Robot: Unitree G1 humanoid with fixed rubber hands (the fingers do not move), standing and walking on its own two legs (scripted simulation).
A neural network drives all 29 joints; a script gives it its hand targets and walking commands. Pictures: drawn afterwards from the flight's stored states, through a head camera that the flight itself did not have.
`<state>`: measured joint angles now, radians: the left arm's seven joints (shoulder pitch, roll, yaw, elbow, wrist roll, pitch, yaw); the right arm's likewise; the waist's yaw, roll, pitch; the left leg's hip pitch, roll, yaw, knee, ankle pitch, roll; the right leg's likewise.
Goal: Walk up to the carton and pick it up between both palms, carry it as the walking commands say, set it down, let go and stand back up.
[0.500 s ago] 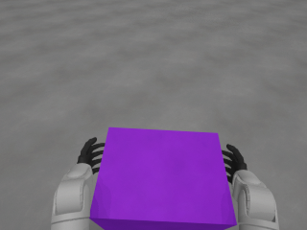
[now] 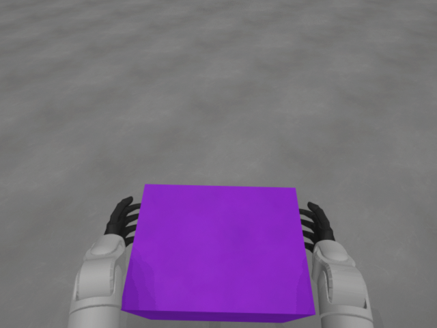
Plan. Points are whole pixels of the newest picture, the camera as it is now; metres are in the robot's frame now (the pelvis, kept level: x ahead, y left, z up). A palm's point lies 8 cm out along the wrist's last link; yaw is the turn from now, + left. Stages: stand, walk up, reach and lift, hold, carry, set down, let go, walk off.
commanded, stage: set down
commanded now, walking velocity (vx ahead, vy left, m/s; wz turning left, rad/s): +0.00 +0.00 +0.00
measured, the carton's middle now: (218, 258) +0.28 +0.03 -0.05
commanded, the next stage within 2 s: none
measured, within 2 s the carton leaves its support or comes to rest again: neither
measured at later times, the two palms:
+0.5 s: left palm (122, 235) +0.30 +0.22 -0.01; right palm (308, 242) +0.31 -0.15 -0.02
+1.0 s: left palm (134, 248) +0.32 +0.23 -0.10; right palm (295, 252) +0.33 -0.15 -0.12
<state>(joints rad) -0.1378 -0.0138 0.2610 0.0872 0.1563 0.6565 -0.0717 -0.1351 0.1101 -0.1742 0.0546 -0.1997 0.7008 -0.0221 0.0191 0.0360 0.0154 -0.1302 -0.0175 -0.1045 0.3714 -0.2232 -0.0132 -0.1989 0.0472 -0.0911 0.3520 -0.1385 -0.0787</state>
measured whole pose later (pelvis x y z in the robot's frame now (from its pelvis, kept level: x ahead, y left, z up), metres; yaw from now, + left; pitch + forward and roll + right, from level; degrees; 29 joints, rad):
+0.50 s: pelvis +0.00 +0.04 +0.00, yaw -3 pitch +3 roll -1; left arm -0.31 -0.09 0.39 0.47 0.30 0.48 -0.06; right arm -0.35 0.04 -0.36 0.54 -0.28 0.47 0.09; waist 0.04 0.04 -0.02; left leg -0.24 -0.05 -0.07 0.47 -0.27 0.03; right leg -0.31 0.04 -0.01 0.42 -0.16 -0.03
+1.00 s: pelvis -0.01 +0.02 -0.05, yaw -2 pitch +25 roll +0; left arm -0.39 -0.05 0.44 0.46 0.21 0.30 -0.10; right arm -0.43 0.05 -0.33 0.51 -0.21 0.31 0.00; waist 0.06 0.02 -0.12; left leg -0.87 -0.07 -0.08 0.79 -0.35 0.01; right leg -0.94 0.05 0.00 0.75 -0.23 -0.04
